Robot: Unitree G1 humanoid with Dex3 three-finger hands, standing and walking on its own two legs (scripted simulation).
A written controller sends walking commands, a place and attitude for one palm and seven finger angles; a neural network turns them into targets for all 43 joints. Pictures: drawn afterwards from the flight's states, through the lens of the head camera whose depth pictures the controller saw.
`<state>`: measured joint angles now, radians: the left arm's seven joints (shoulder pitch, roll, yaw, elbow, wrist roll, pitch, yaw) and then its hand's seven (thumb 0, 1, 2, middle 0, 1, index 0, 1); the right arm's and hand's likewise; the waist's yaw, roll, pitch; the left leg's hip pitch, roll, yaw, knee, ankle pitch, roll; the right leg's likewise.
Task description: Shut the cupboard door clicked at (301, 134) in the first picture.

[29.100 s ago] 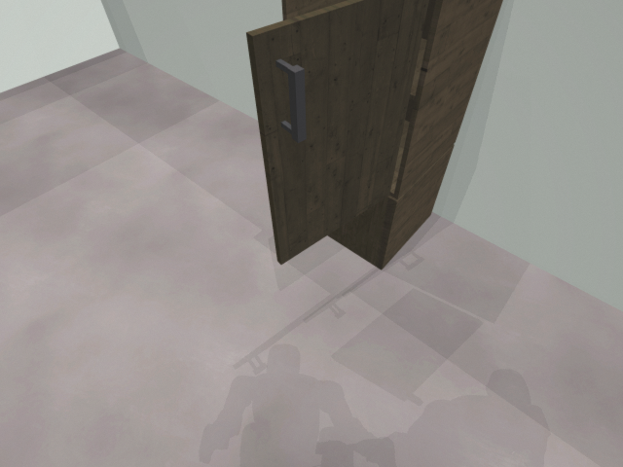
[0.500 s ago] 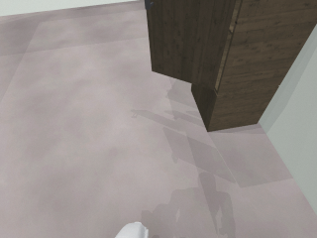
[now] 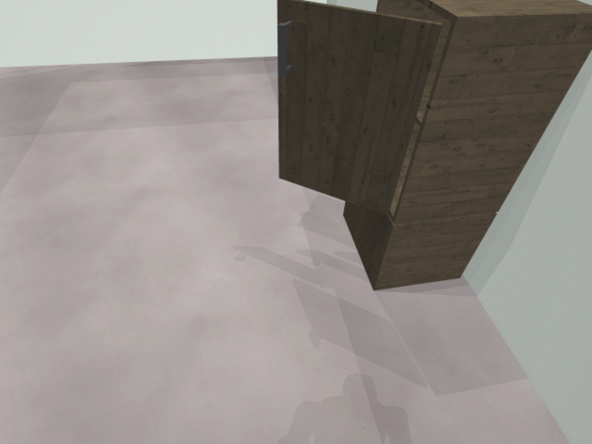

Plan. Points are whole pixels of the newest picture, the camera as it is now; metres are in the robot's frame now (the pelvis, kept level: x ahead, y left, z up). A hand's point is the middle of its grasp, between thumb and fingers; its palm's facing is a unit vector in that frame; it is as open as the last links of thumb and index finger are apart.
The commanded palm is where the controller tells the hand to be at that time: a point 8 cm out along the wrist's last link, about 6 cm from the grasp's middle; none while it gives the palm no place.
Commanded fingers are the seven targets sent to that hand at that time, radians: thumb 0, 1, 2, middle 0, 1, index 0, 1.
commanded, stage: let the arm hang, fingers relaxed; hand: left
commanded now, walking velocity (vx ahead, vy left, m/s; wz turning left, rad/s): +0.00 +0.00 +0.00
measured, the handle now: (285, 48) +1.06 +0.10 +0.13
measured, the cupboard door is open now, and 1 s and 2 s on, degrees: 52 52 52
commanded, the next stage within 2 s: look to check the result in 0.22 s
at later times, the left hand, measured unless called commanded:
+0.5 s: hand out of the picture -0.07 +0.17 -0.18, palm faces +0.02 -0.99 -0.16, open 7.4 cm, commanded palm none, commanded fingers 0.00 0.90 0.90 -0.20 -0.30 -0.20 -0.30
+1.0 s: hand out of the picture -0.06 +0.17 -0.18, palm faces +0.01 -0.98 -0.18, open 7.4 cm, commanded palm none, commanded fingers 0.00 0.90 0.90 -0.20 -0.30 -0.20 -0.30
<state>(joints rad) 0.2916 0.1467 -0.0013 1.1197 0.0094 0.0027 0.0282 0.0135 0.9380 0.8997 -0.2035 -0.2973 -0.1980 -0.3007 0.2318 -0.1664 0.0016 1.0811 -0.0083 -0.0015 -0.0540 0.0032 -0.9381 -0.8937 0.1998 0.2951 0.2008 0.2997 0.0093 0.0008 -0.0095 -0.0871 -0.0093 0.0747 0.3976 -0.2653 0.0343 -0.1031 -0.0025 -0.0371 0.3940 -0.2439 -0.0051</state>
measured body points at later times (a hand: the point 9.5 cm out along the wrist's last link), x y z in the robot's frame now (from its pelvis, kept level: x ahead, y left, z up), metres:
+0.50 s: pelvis -0.04 +0.01 +0.00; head -0.04 +0.01 +0.45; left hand -0.07 +0.22 -0.16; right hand -0.11 -0.19 -0.16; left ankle -0.03 +0.09 -0.74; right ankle -0.02 -0.11 -0.74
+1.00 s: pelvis -0.05 +0.01 +0.00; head -0.05 +0.01 +0.45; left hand -0.06 +0.23 -0.16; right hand -0.06 -0.21 -0.16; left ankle -0.03 +0.09 -0.74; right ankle -0.02 -0.11 -0.74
